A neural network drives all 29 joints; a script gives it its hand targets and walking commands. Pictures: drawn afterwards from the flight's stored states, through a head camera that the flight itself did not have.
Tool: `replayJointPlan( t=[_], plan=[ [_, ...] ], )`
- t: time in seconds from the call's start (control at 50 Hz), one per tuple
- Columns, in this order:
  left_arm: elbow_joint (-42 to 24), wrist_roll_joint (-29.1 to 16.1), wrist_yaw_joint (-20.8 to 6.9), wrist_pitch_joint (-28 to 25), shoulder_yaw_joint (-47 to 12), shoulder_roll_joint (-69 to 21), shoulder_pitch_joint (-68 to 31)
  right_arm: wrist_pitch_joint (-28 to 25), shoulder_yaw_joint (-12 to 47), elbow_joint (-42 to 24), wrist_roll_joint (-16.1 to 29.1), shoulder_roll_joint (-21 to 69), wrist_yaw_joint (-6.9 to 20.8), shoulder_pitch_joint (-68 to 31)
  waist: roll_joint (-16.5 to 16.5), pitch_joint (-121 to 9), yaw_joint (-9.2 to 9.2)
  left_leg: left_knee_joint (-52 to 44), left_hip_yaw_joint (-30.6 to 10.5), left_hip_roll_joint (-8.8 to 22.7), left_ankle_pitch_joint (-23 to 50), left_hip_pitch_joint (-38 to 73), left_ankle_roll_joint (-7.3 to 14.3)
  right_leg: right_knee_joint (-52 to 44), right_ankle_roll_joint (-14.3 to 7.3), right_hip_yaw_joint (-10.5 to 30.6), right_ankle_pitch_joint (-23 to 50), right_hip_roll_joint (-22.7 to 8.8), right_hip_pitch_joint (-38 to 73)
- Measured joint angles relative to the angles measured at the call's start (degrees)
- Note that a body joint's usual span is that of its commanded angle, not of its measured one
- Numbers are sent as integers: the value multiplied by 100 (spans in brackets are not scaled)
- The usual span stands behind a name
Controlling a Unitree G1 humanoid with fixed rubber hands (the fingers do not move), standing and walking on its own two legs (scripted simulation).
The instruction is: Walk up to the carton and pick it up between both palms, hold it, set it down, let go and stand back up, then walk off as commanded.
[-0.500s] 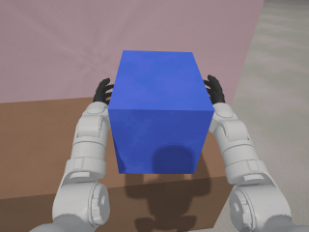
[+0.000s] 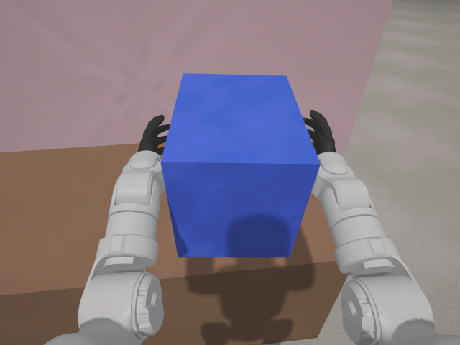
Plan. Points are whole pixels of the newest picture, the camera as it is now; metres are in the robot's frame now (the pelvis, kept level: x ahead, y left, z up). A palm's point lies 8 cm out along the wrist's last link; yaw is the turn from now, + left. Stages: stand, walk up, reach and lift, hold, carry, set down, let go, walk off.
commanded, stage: hold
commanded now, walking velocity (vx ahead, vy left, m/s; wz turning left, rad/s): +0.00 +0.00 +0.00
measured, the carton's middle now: (234, 162) +0.42 +0.02 +0.14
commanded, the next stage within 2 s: none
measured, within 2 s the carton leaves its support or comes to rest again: neither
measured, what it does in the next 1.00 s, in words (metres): stands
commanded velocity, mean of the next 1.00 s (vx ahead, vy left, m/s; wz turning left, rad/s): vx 0.00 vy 0.00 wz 0.00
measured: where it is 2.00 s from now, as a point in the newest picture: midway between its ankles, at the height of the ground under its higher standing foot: outside the picture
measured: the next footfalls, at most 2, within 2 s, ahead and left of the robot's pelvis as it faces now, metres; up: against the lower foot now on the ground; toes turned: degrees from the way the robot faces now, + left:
none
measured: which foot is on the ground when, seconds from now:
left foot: down 0.00-1.00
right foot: down 0.00-1.00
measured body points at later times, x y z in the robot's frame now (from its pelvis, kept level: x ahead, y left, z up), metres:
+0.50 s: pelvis +0.00 +0.00 +0.00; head -0.05 +0.00 +0.45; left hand +0.40 +0.17 +0.18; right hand +0.40 -0.13 +0.18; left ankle +0.07 +0.12 -0.74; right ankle +0.05 -0.09 -0.74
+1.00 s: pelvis +0.00 +0.00 +0.00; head -0.04 +0.00 +0.45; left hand +0.40 +0.17 +0.18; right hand +0.40 -0.13 +0.18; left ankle +0.07 +0.12 -0.74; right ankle +0.05 -0.09 -0.74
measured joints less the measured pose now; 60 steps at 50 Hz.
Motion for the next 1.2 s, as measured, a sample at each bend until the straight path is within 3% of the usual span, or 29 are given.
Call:
replayJointPlan(
  t=[1.2],
  plan=[
    [-117, 1, -12, 32, 3, -29, 72, -1, 78, -66, 18, -15, -21, 92, 3, 8, 0, -13, 0, 0, 1, 12, 0, -6, 0, 0, -4, 0, 9]
  ],
)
